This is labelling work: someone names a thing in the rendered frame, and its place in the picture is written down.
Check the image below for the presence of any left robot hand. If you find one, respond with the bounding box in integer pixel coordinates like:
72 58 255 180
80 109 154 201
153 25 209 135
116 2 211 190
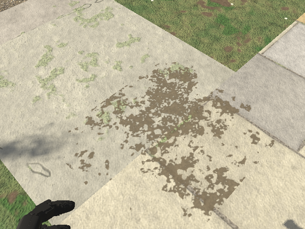
16 199 75 229

